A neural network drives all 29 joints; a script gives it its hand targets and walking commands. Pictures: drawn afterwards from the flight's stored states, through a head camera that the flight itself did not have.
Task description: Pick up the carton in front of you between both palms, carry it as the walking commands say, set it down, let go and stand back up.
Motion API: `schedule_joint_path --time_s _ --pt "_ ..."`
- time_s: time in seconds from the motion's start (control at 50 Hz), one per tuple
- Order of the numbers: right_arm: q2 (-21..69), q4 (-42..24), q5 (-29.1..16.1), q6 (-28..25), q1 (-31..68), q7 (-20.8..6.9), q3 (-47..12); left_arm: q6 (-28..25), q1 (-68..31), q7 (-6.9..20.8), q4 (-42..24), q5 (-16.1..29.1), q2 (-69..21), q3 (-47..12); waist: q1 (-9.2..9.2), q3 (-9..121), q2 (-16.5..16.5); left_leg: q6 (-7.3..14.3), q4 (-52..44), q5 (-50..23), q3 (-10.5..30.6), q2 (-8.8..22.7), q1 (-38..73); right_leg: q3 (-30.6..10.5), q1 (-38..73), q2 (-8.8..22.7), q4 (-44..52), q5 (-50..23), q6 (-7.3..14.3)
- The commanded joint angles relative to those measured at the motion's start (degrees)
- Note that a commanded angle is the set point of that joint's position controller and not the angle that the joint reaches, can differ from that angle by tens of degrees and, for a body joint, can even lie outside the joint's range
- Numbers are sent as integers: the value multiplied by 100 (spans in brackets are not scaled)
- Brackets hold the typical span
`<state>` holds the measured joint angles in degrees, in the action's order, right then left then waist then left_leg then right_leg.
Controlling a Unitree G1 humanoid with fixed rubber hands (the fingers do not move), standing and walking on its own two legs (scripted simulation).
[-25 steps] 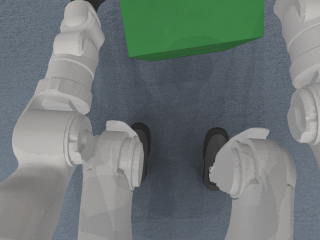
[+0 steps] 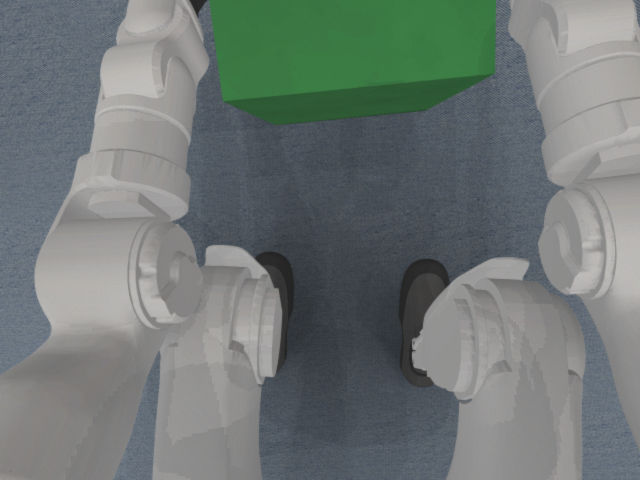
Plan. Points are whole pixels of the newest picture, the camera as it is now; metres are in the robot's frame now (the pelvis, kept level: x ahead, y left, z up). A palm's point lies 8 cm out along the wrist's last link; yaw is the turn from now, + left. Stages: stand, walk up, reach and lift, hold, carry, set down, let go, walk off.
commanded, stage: reach and lift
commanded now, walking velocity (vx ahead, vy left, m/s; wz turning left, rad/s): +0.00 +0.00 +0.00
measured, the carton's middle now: (344, 5) +0.56 +0.00 -0.23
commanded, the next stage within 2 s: none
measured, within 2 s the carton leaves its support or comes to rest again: neither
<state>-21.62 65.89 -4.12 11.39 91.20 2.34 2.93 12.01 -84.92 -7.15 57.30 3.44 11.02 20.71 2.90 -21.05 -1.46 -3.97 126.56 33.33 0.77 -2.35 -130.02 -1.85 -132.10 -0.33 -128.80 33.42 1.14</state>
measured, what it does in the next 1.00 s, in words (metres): rises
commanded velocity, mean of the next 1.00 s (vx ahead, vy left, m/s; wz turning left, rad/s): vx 0.00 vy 0.00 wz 0.00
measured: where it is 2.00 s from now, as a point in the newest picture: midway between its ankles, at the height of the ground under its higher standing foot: (341, 337)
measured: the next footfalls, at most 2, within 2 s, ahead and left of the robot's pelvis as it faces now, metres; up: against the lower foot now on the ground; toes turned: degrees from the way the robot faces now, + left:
none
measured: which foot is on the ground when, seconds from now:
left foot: down 0.00-1.00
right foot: down 0.00-1.00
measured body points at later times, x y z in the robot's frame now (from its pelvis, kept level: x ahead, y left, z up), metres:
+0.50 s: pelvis -0.01 +0.01 +0.10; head +0.27 -0.02 +0.45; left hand +0.51 +0.14 +0.03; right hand +0.53 -0.16 +0.03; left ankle +0.12 +0.14 -0.32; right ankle +0.10 -0.11 -0.32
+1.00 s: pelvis +0.02 +0.01 +0.22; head +0.22 -0.02 +0.62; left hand +0.48 +0.14 +0.18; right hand +0.48 -0.16 +0.17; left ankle +0.12 +0.14 -0.32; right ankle +0.10 -0.11 -0.32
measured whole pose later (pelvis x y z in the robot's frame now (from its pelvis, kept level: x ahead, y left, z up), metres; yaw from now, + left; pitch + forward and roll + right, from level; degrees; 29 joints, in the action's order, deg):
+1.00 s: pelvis +0.02 +0.01 +0.22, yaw -4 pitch +38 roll +1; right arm 1.8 37.9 13.9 23.5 49.4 1.0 23.2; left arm 23.4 -45.3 -2.5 32.1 -12.1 -5.8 28.0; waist 2.1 14.0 0.2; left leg -2.5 85.6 28.3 2.7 -2.1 -95.2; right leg -3.0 -96.6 -2.5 -85.9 27.1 -0.8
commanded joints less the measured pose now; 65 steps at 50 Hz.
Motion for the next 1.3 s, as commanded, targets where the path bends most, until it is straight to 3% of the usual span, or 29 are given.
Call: schedule_joint_path --time_s 0.0,0.08,0.12,0.16,0.2,0.3,0.36,0.44,0.56,0.68,0.86,1.06,1.28 --pt "6160 -1923 -672 -81 2793 -1494 -1426 -21 -3094 1551 -1450 702 -5901 -1985 124 8388 789 191 -721 -2795 -791 -549 3386 344 4619 -547 984 -2993 -39" --pt "6699 -2982 -659 168 2882 -1320 -1759 233 -3262 1559 -2302 864 -6244 -2424 38 10394 1048 119 -935 -3127 -858 -625 3317 373 6236 -609 1083 -3996 -104" --pt "7027 -3130 -500 337 2632 -1251 -1742 364 -3314 1542 -2707 785 -6376 -2664 -19 10806 1066 96 -1143 -3077 -864 -677 3337 452 6340 -686 1255 -3994 -144" --pt "7275 -3004 -308 511 2190 -1212 -1644 472 -3277 1533 -2954 702 -6382 -2815 -88 10643 980 90 -1377 -2839 -858 -705 3398 516 6062 -747 1519 -3608 -171" --pt "7482 -2576 -78 661 1751 -1246 -1423 569 -3090 1539 -2810 466 -6398 -2745 -31 9935 855 110 -1662 -2351 -822 -707 3376 581 5357 -787 1849 -2840 -182" --pt "7519 -1307 722 871 1185 -1484 -229 796 -2393 1611 -1830 -625 -6325 -1639 206 7712 659 210 -2447 -955 -739 -668 3025 601 3614 -842 2658 -966 -131" --pt "7412 -1084 1025 898 1198 -1560 225 858 -2274 1652 -1620 -970 -6331 -1264 239 7551 637 260 -2810 -665 -697 -674 3119 582 3569 -872 2977 -631 -106" --pt "7420 -1110 1219 930 1176 -1584 451 919 -2256 1730 -1630 -1046 -6555 -1269 96 7907 544 253 -3130 -654 -662 -686 3433 594 3903 -891 3318 -626 -89" --pt "7813 -1689 1097 1054 1043 -1602 66 1080 -2197 1893 -2015 -739 -7116 -1909 -129 9018 297 173 -3486 -1108 -669 -724 4238 621 4831 -925 3711 -1139 -94" --pt "8321 -2357 712 1206 628 -1646 -709 1211 -1576 1977 -2392 -435 -7395 -2569 -75 9691 335 151 -3842 -1728 -641 -750 4965 594 5750 -942 4053 -1800 -176" --pt "8722 -2576 637 1182 -364 -1542 -1091 1147 -363 1990 -2290 -467 -7504 -2742 1 8763 588 212 -4590 -1767 -470 -763 5396 406 6556 -937 4868 -1933 -276" --pt "8827 -2565 950 1064 -1390 -1470 -909 1053 627 2025 -2112 -725 -7654 -2675 -117 7729 339 256 -5682 -1587 -245 -755 6388 150 7481 -905 5964 -1771 -188" --pt "8943 -2966 922 991 -2493 -1527 -1301 996 1873 2008 -2307 -799 -7846 -3017 -147 6967 223 335 -6982 -2072 48 -641 8102 -36 8888 -815 7193 -2212 -132"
